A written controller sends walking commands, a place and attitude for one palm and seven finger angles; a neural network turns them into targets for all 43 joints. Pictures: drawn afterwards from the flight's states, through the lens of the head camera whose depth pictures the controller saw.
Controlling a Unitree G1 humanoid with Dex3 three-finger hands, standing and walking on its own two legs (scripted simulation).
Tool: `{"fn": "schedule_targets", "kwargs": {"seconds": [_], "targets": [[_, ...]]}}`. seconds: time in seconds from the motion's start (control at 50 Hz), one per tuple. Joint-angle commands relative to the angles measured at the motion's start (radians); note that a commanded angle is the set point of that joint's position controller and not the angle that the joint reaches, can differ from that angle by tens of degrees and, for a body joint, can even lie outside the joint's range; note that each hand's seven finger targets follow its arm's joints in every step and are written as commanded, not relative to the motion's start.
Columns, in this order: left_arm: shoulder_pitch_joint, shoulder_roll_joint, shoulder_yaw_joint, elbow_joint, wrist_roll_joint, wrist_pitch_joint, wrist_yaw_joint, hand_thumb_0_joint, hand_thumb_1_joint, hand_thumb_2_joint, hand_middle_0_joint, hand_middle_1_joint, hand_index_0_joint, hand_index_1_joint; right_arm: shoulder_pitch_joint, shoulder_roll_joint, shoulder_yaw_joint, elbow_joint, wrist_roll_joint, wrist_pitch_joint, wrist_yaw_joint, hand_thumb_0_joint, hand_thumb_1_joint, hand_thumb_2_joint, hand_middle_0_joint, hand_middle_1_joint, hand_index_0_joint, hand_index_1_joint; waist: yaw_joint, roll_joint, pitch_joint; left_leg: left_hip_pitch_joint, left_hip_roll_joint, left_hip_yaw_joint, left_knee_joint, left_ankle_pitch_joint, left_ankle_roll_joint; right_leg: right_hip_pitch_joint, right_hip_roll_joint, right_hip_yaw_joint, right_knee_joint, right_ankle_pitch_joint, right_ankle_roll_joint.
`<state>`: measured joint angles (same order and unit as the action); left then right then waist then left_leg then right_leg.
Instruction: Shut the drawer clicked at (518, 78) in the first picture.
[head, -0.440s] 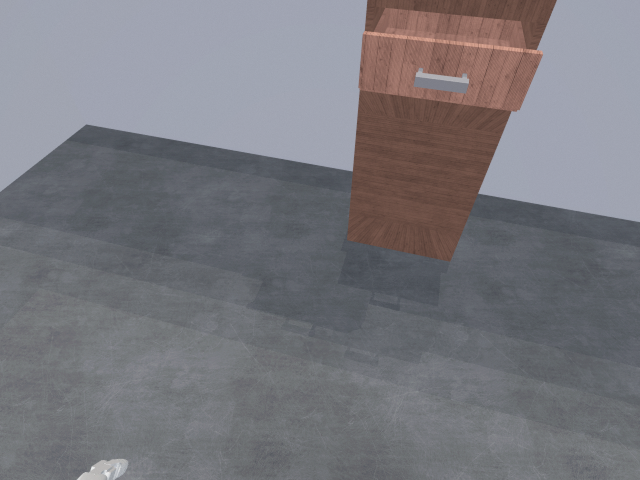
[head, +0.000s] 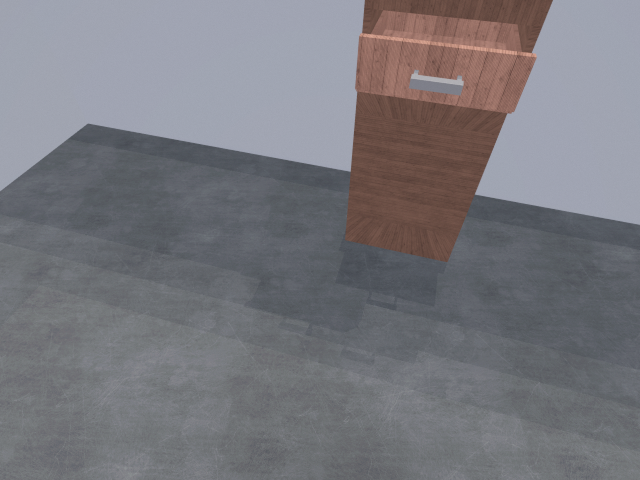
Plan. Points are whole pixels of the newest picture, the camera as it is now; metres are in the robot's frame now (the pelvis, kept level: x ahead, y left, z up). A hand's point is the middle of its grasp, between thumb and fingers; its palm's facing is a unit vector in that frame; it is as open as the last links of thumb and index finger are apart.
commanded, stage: stand and wait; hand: left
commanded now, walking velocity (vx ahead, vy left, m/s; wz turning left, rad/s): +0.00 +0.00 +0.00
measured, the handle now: (436, 80) +0.93 -0.21 +0.07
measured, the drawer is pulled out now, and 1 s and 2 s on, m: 0.18 0.18 0.18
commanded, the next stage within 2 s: look at it before walking up in 0.38 s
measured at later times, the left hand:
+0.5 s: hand out of the picture +0.07 +0.24 -0.15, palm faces -0.03 -0.94 -0.35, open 7.4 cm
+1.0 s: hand out of the picture +0.06 +0.24 -0.15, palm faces -0.03 -0.94 -0.33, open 7.4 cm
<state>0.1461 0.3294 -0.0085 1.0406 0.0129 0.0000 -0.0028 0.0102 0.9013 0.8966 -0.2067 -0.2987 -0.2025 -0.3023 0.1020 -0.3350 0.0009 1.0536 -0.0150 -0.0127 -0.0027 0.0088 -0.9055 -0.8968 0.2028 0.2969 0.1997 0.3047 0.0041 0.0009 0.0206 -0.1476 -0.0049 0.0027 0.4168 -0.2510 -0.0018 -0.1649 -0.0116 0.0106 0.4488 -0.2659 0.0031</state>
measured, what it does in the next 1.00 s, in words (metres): stands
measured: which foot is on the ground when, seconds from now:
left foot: down 0.00-1.00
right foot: down 0.00-1.00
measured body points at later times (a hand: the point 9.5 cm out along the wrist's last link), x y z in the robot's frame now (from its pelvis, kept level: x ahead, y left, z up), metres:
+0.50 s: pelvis -0.01 -0.01 +0.00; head -0.01 -0.02 +0.45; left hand +0.07 +0.29 -0.12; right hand +0.06 -0.31 -0.13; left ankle -0.02 +0.12 -0.74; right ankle -0.02 -0.12 -0.74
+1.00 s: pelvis -0.01 -0.01 +0.00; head -0.01 -0.01 +0.45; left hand +0.06 +0.29 -0.13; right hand +0.06 -0.30 -0.13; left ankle -0.02 +0.12 -0.74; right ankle -0.02 -0.12 -0.74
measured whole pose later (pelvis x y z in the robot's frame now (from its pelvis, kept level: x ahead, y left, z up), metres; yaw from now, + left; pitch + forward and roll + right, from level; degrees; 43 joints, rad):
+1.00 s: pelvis -0.01 -0.01 +0.00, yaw +0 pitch -2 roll +0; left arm 0.15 0.34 0.00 1.09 0.01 -0.01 -0.01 0.01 0.90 0.90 -0.21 -0.30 -0.20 -0.30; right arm 0.12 -0.34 0.00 1.12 -0.01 -0.02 0.00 0.01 -0.91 -0.90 0.20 0.30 0.20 0.30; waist 0.00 0.00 0.03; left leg -0.13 0.02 0.00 0.36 -0.20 -0.02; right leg -0.14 0.01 0.01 0.38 -0.21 -0.01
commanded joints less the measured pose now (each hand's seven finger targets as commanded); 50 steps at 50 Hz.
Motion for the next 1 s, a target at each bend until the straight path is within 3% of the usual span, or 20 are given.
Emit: {"fn": "schedule_targets", "kwargs": {"seconds": [0.0,0.3,0.74,0.98], "targets": [[-0.053,0.216,0.046,-0.062,-0.004,-0.025,0.018,0.0,0.9,0.9,-0.2,-0.3,-0.2,-0.3,-0.051,-0.201,-0.042,-0.059,0.004,-0.024,-0.016,0.0,-0.9,-0.9,0.2,0.3,0.2,0.3,-0.004,-0.01,-0.083,0.031,0.116,-0.077,-0.057,0.225,0.035,0.028,-0.109,0.095,-0.068,0.261,-0.041],[-0.058,0.22,0.044,-0.027,-0.004,-0.026,0.015,0.0,0.9,0.9,-0.2,-0.3,-0.2,-0.3,-0.028,-0.208,-0.037,-0.013,0.005,-0.022,-0.013,0.0,-0.9,-0.9,0.2,0.3,0.2,0.3,-0.004,-0.012,-0.043,0.016,0.12,-0.083,-0.099,0.143,0.027,0.006,-0.105,0.114,-0.117,0.158,-0.04],[-0.049,0.216,0.045,-0.024,-0.003,-0.032,0.015,0.0,0.9,0.9,-0.2,-0.3,-0.2,-0.3,-0.019,-0.201,-0.035,-0.002,0.007,-0.024,-0.012,0.0,-0.9,-0.9,0.2,0.3,0.2,0.3,-0.005,-0.021,-0.061,0.034,0.125,-0.082,-0.099,0.174,0.022,0.02,-0.109,0.113,-0.132,0.201,-0.04],[-0.044,0.214,0.043,-0.017,-0.003,-0.03,0.014,0.0,0.9,0.9,-0.2,-0.3,-0.2,-0.3,-0.023,-0.204,-0.035,0.004,0.007,-0.023,-0.013,0.0,-0.9,-0.9,0.2,0.3,0.2,0.3,-0.004,-0.003,-0.039,0.033,0.126,-0.086,-0.113,0.16,0.021,0.01,-0.106,0.111,-0.142,0.177,-0.036]]}}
